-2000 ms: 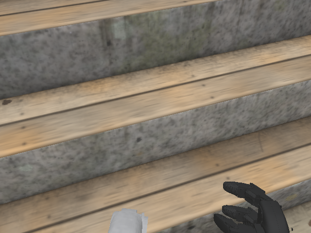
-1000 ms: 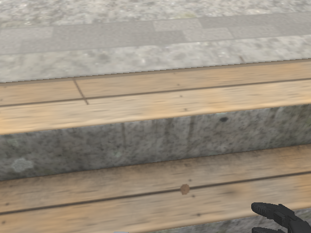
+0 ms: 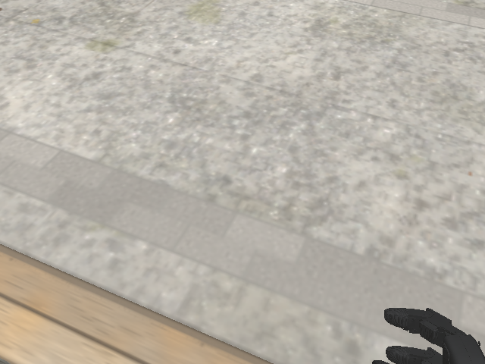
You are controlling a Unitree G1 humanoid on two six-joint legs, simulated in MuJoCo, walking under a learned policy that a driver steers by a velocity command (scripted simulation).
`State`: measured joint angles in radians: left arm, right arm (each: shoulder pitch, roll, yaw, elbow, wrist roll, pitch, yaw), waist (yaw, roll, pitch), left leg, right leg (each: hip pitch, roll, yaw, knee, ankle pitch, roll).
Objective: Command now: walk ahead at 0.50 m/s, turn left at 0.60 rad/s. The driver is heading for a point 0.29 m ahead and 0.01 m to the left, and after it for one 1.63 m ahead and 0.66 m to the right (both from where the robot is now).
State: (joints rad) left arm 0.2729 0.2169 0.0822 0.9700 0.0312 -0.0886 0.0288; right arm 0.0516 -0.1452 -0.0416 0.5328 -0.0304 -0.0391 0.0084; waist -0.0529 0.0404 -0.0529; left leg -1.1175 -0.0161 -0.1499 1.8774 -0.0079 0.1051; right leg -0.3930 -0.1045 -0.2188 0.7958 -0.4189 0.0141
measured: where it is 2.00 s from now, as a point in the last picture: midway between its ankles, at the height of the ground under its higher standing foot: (314, 188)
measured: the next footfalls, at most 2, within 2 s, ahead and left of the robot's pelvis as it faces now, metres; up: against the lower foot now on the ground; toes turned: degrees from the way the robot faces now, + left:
left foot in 0.22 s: +0.22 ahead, +0.21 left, +0.00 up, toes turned +13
right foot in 0.74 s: +0.42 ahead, +0.04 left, +0.20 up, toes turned -12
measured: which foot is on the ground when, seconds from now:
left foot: up 0.00-0.20, down 0.22-0.74, up 0.76-1.00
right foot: down 0.00-0.24, up 0.26-0.72, down 0.74-1.00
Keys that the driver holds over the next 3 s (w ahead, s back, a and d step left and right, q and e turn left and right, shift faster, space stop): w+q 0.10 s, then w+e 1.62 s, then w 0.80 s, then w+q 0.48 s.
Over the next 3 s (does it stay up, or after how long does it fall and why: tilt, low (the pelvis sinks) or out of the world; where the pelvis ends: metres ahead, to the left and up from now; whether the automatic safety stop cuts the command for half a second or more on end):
stays up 1.31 -0.66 0.25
